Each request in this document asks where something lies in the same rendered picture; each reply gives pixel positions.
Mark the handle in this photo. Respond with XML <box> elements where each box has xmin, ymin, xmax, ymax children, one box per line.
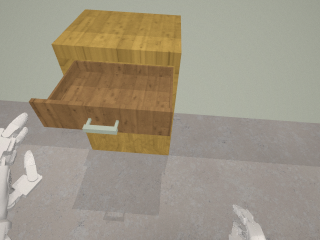
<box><xmin>82</xmin><ymin>118</ymin><xmax>119</xmax><ymax>135</ymax></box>

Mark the left robot forearm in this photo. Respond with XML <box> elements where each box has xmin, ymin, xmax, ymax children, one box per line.
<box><xmin>0</xmin><ymin>219</ymin><xmax>12</xmax><ymax>240</ymax></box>

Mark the drawer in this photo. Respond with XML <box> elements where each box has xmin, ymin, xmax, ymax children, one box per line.
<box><xmin>29</xmin><ymin>60</ymin><xmax>174</xmax><ymax>136</ymax></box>

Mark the right robot hand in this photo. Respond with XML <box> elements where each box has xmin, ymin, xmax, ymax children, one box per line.
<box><xmin>228</xmin><ymin>204</ymin><xmax>266</xmax><ymax>240</ymax></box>

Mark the left robot hand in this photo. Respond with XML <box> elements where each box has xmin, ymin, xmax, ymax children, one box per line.
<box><xmin>0</xmin><ymin>112</ymin><xmax>42</xmax><ymax>220</ymax></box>

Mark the cabinet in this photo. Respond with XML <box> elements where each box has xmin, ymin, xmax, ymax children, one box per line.
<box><xmin>51</xmin><ymin>9</ymin><xmax>182</xmax><ymax>156</ymax></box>

